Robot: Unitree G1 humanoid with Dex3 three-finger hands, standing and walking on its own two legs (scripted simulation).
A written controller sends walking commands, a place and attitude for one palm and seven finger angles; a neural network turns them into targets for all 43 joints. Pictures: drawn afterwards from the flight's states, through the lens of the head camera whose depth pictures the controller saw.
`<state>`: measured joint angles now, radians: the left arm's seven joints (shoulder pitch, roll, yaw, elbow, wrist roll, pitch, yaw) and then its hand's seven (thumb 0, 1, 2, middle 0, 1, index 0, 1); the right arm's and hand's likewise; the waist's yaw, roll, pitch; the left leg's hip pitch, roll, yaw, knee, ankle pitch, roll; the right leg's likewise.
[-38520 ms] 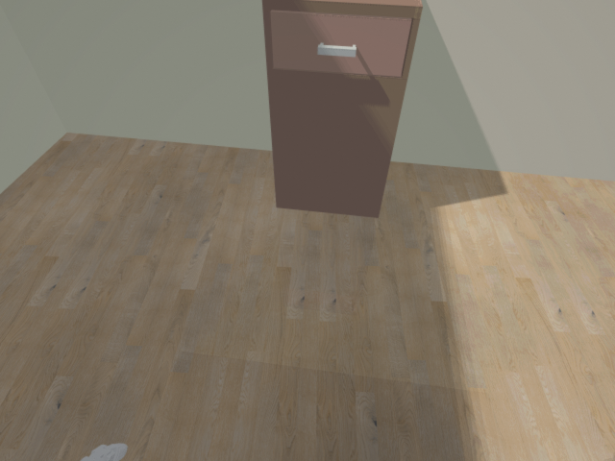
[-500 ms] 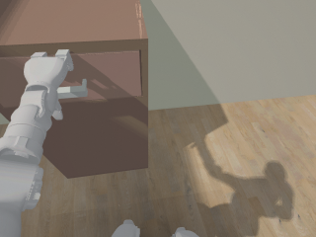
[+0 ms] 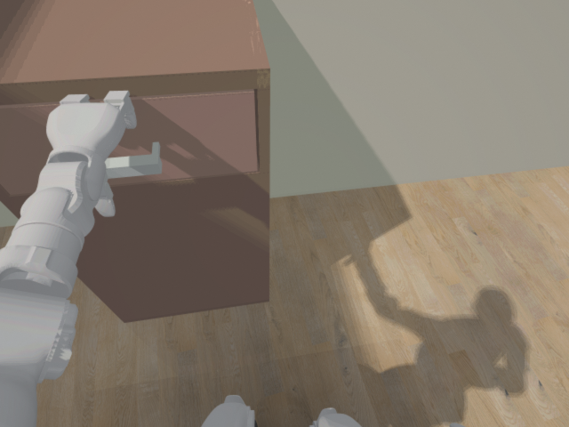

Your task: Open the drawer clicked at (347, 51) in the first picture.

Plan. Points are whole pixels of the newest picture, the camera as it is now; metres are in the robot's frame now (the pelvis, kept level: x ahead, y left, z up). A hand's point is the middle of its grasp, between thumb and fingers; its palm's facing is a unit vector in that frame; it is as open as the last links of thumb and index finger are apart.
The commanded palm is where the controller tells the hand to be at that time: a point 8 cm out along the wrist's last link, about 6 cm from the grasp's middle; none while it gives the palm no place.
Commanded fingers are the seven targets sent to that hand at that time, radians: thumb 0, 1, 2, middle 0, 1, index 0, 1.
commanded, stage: lift the fingers back up to retry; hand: left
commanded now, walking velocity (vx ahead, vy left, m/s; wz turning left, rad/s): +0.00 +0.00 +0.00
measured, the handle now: (121, 158) +0.52 +0.26 +0.06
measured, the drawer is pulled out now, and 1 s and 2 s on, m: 0.00 0.00 0.00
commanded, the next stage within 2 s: re-aim the fingers above the handle in 0.54 s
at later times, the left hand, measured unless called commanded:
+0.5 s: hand (103, 152) +0.48 +0.26 +0.11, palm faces +0.01 +0.01 -1.00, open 13.5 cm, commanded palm +0.47 +0.30 +0.16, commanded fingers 0.00 -0.50 0.30 -0.30 -1.20 -0.30 -1.20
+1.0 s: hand (103, 152) +0.48 +0.26 +0.11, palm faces -0.01 +0.00 -1.00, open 13.5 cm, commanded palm +0.47 +0.31 +0.16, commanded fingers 0.00 -0.50 0.30 -0.30 -1.20 -0.30 -1.20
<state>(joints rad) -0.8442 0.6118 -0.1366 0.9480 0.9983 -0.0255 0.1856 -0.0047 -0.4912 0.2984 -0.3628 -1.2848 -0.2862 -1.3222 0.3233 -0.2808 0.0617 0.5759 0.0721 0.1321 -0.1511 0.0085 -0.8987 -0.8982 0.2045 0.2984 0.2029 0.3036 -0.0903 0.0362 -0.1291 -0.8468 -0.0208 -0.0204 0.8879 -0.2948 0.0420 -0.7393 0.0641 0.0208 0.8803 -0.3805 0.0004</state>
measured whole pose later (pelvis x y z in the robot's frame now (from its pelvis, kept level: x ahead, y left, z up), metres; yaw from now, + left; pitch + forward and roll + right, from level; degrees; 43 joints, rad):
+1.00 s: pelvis +0.05 -0.03 +0.03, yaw +1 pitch +12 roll -1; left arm -0.64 0.59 -0.03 0.83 1.00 -0.12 0.17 0.00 -0.49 0.30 -0.42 -1.22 -0.37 -1.23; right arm 0.27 -0.28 0.00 0.64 0.07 0.14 -0.12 0.01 -0.90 -0.90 0.20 0.30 0.20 0.30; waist -0.03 0.06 -0.12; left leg -0.64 0.00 -0.05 0.73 -0.29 0.00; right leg -0.52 0.08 0.00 0.70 -0.38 -0.04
